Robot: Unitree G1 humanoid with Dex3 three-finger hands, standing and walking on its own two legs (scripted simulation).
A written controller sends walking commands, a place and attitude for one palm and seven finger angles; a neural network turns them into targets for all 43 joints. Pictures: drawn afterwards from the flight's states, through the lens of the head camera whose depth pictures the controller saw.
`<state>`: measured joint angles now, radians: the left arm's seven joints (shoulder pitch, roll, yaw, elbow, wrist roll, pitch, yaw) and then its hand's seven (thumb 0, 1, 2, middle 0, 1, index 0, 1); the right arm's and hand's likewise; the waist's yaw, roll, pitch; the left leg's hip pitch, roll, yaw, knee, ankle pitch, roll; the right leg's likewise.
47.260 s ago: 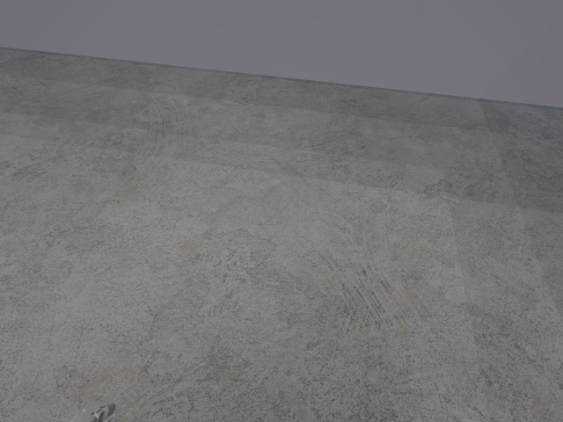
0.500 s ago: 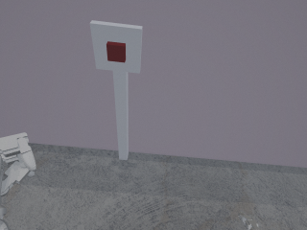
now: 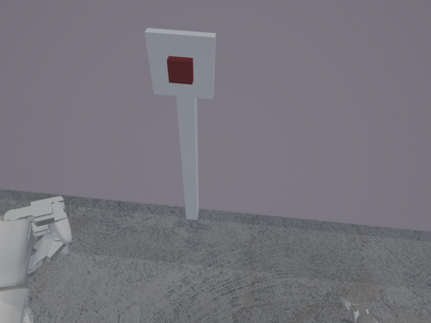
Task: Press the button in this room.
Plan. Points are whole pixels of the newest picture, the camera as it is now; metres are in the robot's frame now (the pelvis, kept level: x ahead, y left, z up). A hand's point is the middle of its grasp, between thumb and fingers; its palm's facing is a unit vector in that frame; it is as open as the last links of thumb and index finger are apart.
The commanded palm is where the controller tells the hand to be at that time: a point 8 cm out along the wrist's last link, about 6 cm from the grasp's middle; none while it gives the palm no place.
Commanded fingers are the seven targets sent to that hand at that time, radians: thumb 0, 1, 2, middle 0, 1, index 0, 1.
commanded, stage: let the arm hang, fingers relaxed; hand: left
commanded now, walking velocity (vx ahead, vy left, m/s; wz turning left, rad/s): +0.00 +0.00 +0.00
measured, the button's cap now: (180, 69) +0.74 +0.16 +0.12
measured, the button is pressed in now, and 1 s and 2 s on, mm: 0 0 0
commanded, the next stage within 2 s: stand and wait in 1.06 s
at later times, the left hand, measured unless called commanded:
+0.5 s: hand out of the picture -0.01 +0.22 -0.16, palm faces +0.04 -0.96 -0.26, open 5.1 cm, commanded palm none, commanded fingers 0.00 0.90 0.90 -0.27 -0.38 -0.27 -0.38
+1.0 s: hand out of the picture -0.02 +0.18 -0.16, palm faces +0.04 -0.98 -0.19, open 7.3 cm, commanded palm none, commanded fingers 0.00 0.90 0.90 -0.20 -0.30 -0.20 -0.30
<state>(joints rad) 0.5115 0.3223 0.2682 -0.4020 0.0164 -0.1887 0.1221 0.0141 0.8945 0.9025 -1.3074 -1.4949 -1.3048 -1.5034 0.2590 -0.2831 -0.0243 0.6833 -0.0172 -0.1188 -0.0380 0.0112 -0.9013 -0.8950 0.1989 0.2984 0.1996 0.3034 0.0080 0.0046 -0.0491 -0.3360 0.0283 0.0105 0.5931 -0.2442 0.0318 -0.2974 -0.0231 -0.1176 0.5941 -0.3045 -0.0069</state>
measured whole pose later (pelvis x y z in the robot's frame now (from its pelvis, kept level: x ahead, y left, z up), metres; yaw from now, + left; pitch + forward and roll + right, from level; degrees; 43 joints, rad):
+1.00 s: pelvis -0.02 +0.01 +0.01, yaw +1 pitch -2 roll +0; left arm 0.27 0.14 0.01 1.15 0.02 0.00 0.03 0.01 0.91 0.90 -0.20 -0.30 -0.20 -0.31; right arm 0.28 -0.15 0.00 1.12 -0.02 0.01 -0.02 0.00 -0.91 -0.89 0.20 0.30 0.20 0.30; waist -0.01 0.01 0.03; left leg -0.22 -0.02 0.02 0.41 -0.16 0.03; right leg -0.19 0.00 0.01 0.42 -0.20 0.00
